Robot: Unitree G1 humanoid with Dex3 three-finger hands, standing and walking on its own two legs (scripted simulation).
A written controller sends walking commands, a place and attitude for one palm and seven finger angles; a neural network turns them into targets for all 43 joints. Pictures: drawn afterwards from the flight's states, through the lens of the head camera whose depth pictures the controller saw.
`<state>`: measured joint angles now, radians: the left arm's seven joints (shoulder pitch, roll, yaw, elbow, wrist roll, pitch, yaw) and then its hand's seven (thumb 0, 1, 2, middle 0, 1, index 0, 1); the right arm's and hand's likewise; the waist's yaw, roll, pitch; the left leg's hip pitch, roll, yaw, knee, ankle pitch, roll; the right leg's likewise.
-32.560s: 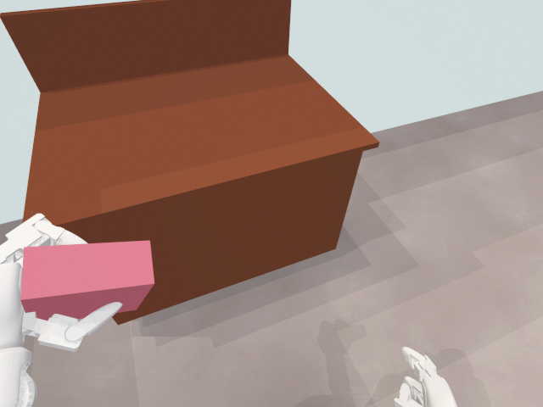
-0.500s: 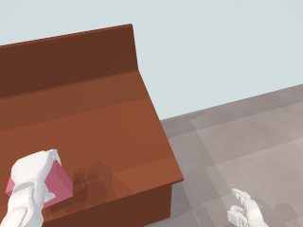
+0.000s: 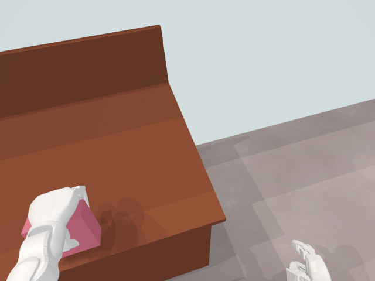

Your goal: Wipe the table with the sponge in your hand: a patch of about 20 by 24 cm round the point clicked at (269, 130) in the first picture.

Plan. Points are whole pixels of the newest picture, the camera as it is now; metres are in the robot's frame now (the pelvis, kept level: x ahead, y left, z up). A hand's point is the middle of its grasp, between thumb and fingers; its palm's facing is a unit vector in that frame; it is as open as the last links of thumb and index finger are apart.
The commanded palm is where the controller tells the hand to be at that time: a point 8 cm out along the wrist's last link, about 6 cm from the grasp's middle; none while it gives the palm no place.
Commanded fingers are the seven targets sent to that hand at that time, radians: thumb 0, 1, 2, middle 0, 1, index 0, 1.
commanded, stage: lower the sponge onto the table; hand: left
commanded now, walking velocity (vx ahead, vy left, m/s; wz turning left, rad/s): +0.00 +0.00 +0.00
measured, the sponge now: (69, 235) +0.20 +0.31 -0.04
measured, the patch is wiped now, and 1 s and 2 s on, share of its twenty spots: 0.00 0.00 0.00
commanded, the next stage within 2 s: wipe forward along the first lane in 1.70 s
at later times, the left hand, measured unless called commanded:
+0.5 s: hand (72, 216) +0.22 +0.29 +0.01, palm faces -0.13 -0.10 -0.99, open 9.5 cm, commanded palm +0.21 +0.31 +0.08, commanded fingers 0.00 0.10 1.30 -1.20 -1.60 -1.20 -1.60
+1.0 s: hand (74, 212) +0.23 +0.30 +0.01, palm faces -0.06 -0.05 -1.00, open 9.5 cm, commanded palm +0.21 +0.31 +0.06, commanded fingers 0.00 0.10 1.30 -1.20 -1.60 -1.20 -1.60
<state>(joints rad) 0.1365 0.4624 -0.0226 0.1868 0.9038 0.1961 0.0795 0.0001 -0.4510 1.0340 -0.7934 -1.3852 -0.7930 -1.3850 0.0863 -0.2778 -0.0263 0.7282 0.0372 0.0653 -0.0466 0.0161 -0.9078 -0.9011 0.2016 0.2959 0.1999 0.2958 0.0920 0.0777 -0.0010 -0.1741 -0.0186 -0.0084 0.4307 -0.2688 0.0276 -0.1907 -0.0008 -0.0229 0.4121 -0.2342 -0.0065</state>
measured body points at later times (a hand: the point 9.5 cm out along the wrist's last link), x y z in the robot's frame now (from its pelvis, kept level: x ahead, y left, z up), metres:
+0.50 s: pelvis +0.01 +0.00 +0.00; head +0.02 -0.02 +0.45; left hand +0.22 +0.30 +0.07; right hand +0.22 -0.23 -0.10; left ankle -0.03 +0.10 -0.74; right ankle -0.01 -0.12 -0.74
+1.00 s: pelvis +0.00 +0.00 +0.00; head +0.02 -0.02 +0.45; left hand +0.23 +0.30 +0.06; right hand +0.20 -0.24 -0.12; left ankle -0.03 +0.10 -0.74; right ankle -0.01 -0.12 -0.74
